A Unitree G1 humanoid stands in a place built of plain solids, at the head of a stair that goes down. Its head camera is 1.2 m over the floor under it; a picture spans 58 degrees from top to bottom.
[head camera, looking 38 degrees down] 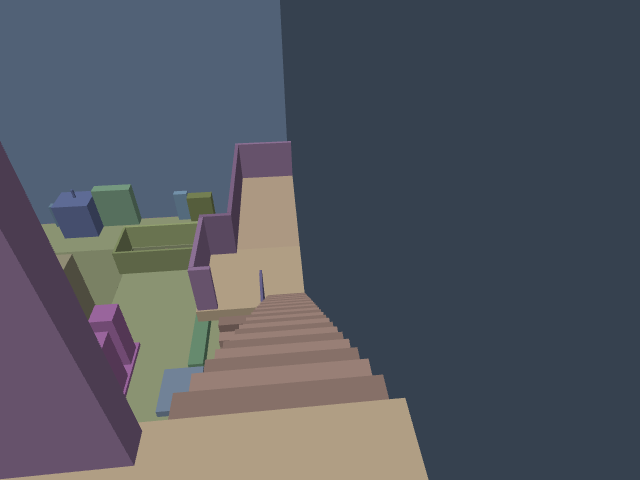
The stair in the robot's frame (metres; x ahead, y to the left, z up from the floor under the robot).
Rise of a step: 0.21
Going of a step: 0.23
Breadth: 0.78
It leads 6 degrees to the left of straight ahead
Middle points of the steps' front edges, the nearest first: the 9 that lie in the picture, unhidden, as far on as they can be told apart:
0.71 0.12 0.00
0.94 0.15 -0.21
1.16 0.17 -0.41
1.39 0.19 -0.62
1.62 0.22 -0.83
1.85 0.24 -1.04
2.07 0.26 -1.25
2.30 0.28 -1.45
2.52 0.31 -1.66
